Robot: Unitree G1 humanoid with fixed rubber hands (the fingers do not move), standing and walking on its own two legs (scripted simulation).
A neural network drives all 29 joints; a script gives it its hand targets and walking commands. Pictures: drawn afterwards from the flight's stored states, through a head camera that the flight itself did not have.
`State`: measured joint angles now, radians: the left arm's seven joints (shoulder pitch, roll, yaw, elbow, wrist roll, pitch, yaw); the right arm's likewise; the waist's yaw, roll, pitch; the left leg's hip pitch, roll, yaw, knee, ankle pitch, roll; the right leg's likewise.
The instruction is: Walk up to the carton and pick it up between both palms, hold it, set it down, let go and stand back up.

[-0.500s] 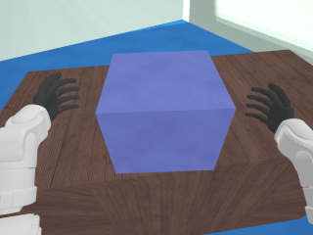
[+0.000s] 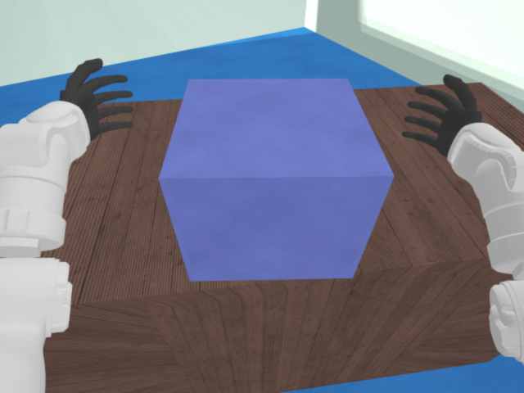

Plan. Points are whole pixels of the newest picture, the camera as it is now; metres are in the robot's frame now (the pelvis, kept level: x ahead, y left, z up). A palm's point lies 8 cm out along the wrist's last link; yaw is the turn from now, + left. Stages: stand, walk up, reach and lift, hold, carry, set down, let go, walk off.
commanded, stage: reach and lift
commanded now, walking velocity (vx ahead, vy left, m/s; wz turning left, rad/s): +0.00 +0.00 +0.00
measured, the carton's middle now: (270, 177) +0.46 -0.02 +0.10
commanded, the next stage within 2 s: none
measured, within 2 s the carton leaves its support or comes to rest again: neither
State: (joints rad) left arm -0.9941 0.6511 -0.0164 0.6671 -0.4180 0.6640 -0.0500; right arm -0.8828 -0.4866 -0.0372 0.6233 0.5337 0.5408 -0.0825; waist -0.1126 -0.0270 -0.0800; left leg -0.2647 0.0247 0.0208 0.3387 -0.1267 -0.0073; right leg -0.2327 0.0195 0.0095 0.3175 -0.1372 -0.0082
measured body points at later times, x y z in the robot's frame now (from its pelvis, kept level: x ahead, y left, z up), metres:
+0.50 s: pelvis +0.01 +0.00 +0.00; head +0.02 +0.01 +0.45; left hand +0.49 +0.23 +0.25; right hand +0.43 -0.28 +0.23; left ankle +0.03 +0.12 -0.75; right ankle +0.01 -0.11 -0.75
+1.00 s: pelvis +0.00 +0.00 -0.01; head +0.03 +0.01 +0.44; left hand +0.48 +0.20 +0.15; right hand +0.43 -0.25 +0.14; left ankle +0.03 +0.12 -0.75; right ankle +0.01 -0.11 -0.75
